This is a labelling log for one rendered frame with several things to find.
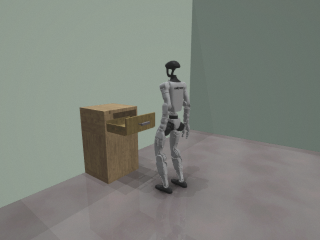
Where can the robot right upper arm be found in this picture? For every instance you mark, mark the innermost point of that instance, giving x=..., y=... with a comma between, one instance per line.
x=186, y=101

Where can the robot left thigh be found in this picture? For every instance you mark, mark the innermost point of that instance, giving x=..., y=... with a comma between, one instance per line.
x=158, y=150

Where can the robot thigh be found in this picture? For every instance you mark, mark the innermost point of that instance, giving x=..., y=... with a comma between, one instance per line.
x=174, y=139
x=158, y=150

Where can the left robot forearm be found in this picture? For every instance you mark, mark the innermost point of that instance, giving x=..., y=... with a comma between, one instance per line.
x=164, y=118

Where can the drawer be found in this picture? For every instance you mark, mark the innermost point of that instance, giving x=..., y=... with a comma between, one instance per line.
x=129, y=125

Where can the cabinet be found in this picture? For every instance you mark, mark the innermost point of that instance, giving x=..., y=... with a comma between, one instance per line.
x=108, y=156

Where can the robot right thigh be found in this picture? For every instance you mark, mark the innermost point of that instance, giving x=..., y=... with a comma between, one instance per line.
x=174, y=139

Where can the handle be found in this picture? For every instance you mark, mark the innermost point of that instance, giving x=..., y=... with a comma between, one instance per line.
x=144, y=123

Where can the robot right hand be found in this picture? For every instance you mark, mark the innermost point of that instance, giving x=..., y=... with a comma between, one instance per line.
x=186, y=127

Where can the robot left upper arm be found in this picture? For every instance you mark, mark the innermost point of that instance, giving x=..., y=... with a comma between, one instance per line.
x=164, y=88

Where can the robot left hand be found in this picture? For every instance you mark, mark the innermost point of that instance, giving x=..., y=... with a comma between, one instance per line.
x=160, y=135

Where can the right robot forearm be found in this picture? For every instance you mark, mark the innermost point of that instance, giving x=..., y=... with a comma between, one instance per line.
x=186, y=114

